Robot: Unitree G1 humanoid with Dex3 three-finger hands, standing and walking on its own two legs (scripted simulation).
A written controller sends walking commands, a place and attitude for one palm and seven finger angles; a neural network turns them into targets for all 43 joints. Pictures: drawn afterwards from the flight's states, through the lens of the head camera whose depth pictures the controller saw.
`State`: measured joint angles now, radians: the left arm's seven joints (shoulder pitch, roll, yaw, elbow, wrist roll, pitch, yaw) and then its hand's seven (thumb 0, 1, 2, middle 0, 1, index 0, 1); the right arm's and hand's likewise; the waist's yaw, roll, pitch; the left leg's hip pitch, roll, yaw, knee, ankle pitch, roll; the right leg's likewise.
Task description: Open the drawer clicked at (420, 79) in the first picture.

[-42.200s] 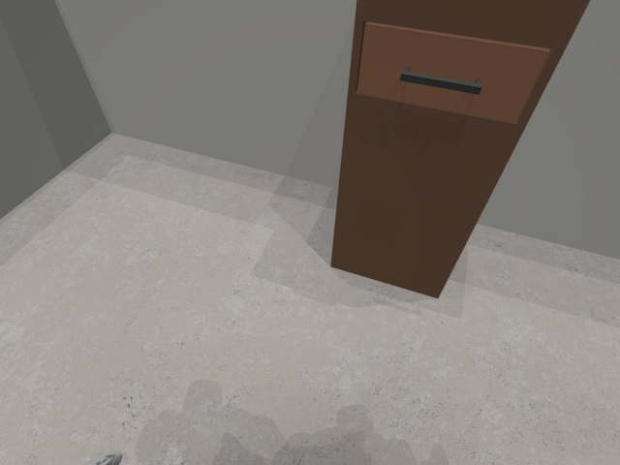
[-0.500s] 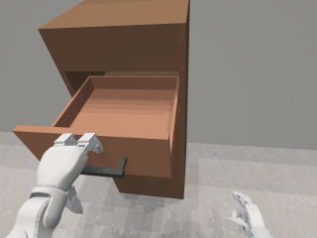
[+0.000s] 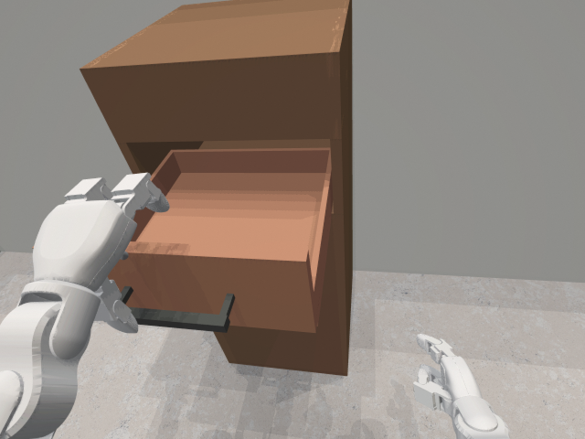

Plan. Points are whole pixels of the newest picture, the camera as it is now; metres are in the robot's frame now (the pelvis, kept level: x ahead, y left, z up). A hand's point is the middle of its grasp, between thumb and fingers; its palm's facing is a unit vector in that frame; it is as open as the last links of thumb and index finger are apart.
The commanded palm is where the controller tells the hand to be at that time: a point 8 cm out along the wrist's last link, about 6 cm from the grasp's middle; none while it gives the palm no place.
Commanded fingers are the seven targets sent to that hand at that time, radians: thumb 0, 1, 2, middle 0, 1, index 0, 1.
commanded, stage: lift the hand off the handle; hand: left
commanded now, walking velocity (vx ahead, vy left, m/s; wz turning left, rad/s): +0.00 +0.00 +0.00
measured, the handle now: (171, 307) +0.25 +0.23 +0.08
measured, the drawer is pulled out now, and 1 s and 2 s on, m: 0.27 0.27 0.27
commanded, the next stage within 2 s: draw the hand back to the body in 0.22 s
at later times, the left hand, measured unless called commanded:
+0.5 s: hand (126, 256) +0.23 +0.23 +0.20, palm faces +0.21 -0.06 -0.98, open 13.9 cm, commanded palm +0.18 +0.23 +0.27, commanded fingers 0.00 -0.50 0.30 -0.30 -1.20 -0.30 -1.20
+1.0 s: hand (111, 259) +0.21 +0.23 +0.22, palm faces +0.31 -0.48 -0.82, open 13.8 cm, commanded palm +0.16 +0.26 +0.27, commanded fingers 0.00 -0.32 0.38 -0.29 -1.09 -0.29 -1.09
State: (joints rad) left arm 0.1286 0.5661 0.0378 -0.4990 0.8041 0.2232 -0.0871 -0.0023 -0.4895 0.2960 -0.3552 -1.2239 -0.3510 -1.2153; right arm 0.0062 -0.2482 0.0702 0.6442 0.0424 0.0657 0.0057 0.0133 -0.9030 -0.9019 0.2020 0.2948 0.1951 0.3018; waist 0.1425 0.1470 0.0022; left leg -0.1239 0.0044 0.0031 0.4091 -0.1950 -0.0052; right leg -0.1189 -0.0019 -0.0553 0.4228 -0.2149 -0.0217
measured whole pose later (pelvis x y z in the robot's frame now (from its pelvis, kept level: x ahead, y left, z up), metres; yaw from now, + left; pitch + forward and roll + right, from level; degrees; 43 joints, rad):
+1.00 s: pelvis +0.01 +0.00 +0.00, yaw +1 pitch -4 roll -1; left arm 0.30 0.57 0.31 -0.62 0.25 0.07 -0.07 0.00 -0.48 0.30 -0.32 -1.20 -0.32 -1.19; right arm 0.06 -0.25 0.07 0.58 0.03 -0.03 -0.03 0.01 -0.90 -0.90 0.20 0.29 0.20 0.30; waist 0.11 0.13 0.03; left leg -0.18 0.02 -0.02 0.50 -0.25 -0.01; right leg -0.15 0.01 -0.07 0.47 -0.25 -0.02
